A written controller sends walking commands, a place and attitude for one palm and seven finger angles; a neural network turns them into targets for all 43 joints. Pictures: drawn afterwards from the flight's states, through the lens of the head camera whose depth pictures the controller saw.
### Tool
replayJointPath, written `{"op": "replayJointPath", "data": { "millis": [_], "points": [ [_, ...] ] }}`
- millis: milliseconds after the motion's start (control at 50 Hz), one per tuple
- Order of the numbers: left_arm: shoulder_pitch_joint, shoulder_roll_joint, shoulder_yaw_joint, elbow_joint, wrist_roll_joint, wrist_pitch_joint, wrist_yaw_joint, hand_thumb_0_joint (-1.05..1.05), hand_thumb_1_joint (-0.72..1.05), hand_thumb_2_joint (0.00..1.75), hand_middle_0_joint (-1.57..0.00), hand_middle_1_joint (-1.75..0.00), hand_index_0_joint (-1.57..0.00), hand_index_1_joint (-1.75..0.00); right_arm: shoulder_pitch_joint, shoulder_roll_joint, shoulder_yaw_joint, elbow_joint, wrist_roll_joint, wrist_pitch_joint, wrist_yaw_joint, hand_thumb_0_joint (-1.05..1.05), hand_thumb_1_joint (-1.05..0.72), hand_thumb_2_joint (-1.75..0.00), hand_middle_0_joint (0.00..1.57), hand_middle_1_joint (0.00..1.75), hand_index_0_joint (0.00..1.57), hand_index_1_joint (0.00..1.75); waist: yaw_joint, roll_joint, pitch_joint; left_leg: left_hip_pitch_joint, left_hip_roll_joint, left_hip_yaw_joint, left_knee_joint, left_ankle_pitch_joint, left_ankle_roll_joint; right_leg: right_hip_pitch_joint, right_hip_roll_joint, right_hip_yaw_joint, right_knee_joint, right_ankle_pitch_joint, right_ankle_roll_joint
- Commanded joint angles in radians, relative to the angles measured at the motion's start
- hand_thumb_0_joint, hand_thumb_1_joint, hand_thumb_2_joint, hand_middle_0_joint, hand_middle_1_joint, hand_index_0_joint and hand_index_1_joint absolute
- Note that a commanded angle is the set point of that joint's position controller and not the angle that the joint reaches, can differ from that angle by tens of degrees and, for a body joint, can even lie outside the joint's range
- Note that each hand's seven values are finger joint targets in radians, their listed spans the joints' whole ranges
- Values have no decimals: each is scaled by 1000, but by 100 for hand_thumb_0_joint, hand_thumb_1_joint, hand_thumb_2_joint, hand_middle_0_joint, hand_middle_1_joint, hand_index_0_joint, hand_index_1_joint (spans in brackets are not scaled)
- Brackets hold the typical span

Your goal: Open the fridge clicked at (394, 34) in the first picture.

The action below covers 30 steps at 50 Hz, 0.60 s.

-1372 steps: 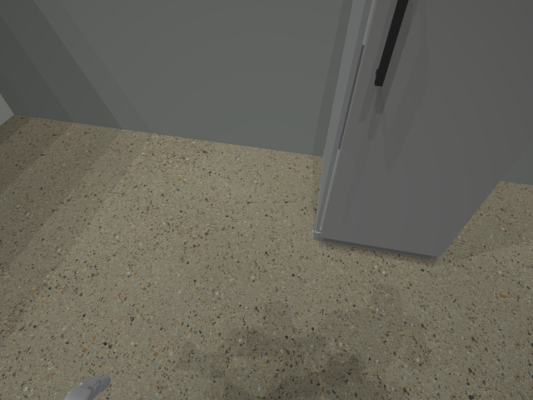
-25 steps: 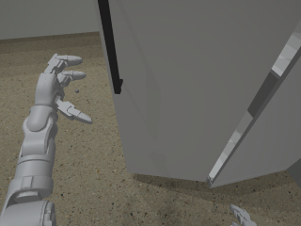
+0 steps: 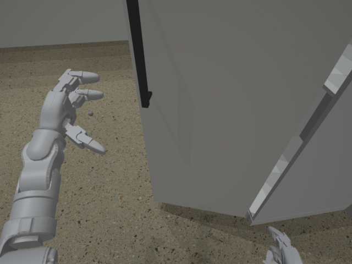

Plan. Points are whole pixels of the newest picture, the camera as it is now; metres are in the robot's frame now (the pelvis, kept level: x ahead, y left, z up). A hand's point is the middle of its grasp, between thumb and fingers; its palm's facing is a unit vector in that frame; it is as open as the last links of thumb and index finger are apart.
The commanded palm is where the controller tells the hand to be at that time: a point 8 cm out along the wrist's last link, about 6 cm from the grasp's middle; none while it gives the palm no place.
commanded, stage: draw the hand back to the body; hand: left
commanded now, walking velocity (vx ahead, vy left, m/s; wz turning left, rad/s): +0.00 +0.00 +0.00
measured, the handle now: (141, 50) +0.54 +0.14 +0.23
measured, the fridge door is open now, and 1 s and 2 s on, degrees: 70 70 70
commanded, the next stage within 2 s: step back with the hand held close in 1.60 s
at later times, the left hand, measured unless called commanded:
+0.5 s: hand (70, 138) +0.29 +0.24 +0.17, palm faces +0.13 -0.99 -0.02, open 14.7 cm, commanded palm +0.25 +0.28 +0.18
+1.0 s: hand (37, 157) +0.24 +0.27 +0.18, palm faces +0.43 -0.85 -0.31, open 11.0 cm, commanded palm +0.19 +0.30 +0.18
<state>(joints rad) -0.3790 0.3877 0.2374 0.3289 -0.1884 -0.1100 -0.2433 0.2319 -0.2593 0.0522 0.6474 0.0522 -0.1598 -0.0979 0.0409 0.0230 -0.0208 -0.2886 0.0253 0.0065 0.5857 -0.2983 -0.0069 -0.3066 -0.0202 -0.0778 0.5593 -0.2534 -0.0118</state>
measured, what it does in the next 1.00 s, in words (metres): stands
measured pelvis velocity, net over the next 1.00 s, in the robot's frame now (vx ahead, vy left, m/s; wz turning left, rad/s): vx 0.01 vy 0.01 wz -0.02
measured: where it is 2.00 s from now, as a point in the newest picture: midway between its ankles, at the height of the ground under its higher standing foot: outside the picture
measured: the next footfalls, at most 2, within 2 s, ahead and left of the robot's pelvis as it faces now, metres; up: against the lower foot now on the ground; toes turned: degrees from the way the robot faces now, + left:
none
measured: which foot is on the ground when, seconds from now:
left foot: down 0.00-1.00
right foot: down 0.00-1.00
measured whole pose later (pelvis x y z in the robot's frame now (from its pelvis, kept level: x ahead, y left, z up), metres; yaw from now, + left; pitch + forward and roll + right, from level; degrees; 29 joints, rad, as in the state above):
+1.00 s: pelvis +0.01 +0.01 +0.01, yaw -1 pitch -5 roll +0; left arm 0.27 0.34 0.31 -0.27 -0.08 -0.08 0.09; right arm 0.23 -0.23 0.03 0.70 -0.01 -0.15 -0.09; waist 0.07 0.05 0.01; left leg -0.09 0.00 0.04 0.43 -0.26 0.01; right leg -0.12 -0.04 -0.05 0.43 -0.21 0.01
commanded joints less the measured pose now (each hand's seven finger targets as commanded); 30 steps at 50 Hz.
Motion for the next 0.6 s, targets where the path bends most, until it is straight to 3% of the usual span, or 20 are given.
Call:
{"op": "replayJointPath", "data": {
  "millis": [0,20,40,60,80,100,160,240,300,340,360,420,500,520,540,560,580],
  "points": [
    [-398,175,41,-200,-20,-53,-8,0,-55,20,-25,-115,-25,-115,-77,-123,-46,-144,1,-65,-11,0,-90,-90,20,30,20,30,-30,26,-248,62,-29,-15,-95,106,33,74,16,52,-90,99,-7],
    [-340,167,152,-15,-171,112,-11,0,-55,20,-25,-115,-25,-115,-124,-134,-37,-144,32,-66,-20,0,-90,-90,20,30,20,30,26,-10,-305,45,-35,-24,-122,81,28,168,6,55,-103,114,-19],
    [-330,185,160,-68,-185,193,-17,0,-55,20,-25,-115,-25,-115,-140,-139,-27,-151,34,-65,-23,0,-90,-90,20,30,20,30,38,-25,-295,41,-34,-18,-134,102,32,200,-1,57,-121,129,-13],
    [-345,219,200,-154,-183,237,-16,0,-55,20,-25,-115,-25,-115,-144,-133,-32,-166,33,-66,-23,0,-90,-90,20,30,20,30,44,-36,-332,52,-34,-14,-132,151,33,232,-6,53,-114,180,-9],
    [-312,263,252,-181,-179,291,-1,0,-55,20,-25,-115,-25,-115,-163,-131,-29,-183,31,-67,-21,0,-90,-90,20,30,20,30,74,-12,-355,52,-39,-11,-133,206,33,263,-9,55,-99,240,-13],
    [-298,251,229,-272,-140,313,21,0,-55,20,-25,-115,-25,-115,-169,-121,-26,-198,26,-65,-11,0,-90,-90,20,30,20,30,74,-2,-358,70,-37,-3,-137,261,35,265,-8,45,-87,291,-12],
    [-134,199,187,-462,-63,272,85,0,-55,20,-25,-115,-25,-115,-151,-103,-34,-220,14,-66,22,0,-90,-90,20,30,20,30,63,8,-307,105,-21,10,-127,383,35,243,3,29,-64,383,-12],
    [-51,119,160,-521,-108,236,57,0,-55,20,-25,-115,-25,-115,-148,-112,-40,-213,17,-64,25,0,-90,-90,20,30,20,30,28,-88,-247,124,-15,21,-122,328,39,205,22,24,-82,354,-4],
    [-98,116,137,-501,-116,297,24,0,-55,20,-25,-115,-25,-115,-163,-115,-31,-198,23,-60,1,0,-90,-90,20,30,20,30,11,-7,-144,110,-23,12,-142,195,37,125,21,27,-114,209,-3],
    [-104,110,112,-543,-101,326,25,0,-55,20,-25,-115,-25,-115,-177,-110,-28,-200,25,-61,-9,0,-90,-90,20,30,20,30,10,51,-115,123,-24,2,-150,160,37,101,21,31,-129,142,-7],
    [-112,100,94,-561,-97,339,28,0,-55,20,-25,-115,-25,-115,-182,-106,-23,-203,25,-63,-14,0,-90,-90,20,30,20,30,6,79,-111,126,-27,-2,-154,144,37,91,18,28,-133,119,-6],
    [-128,128,113,-629,-91,333,40,0,-51,22,-25,-113,-25,-113,-185,-100,-17,-201,17,-69,-23,0,-90,-90,20,30,20,30,8,86,-149,151,-29,-17,-155,151,34,112,21,24,-132,112,-9],
    [-40,154,166,-689,-113,284,32,0,-37,29,-24,-104,-24,-104,-184,-95,-15,-201,6,-84,-24,0,-90,-90,20,30,20,30,25,26,-235,182,-28,-19,-149,228,31,182,25,16,-112,202,-9],
    [-1,227,163,-759,18,188,164,0,-33,31,-24,-102,-24,-102,-170,-89,-25,-195,-37,-92,-11,0,-90,-90,20,30,20,30,27,23,-125,129,-39,4,-158,196,34,144,16,45,-166,166,4],
    [122,183,160,-670,29,154,220,0,-30,32,-24,-100,-24,-100,-157,-92,-27,-163,-46,-91,-3,0,-90,-90,20,30,20,30,25,-23,-85,92,-33,-4,-174,154,31,145,14,36,-170,120,3],
    [198,104,104,-631,34,145,235,0,-26,34,-24,-98,-24,-98,-164,-85,-23,-164,-44,-83,3,0,-90,-90,20,30,20,30,17,-45,-40,80,-29,-3,-183,143,32,140,11,35,-167,121,6],
    [229,105,103,-651,47,127,251,0,-22,36,-24,-96,-24,-96,-161,-82,-25,-164,-44,-70,8,0,-90,-90,20,30,20,30,19,-40,-40,88,-22,-2,-192,140,30,153,10,34,-169,117,6]
  ]
}}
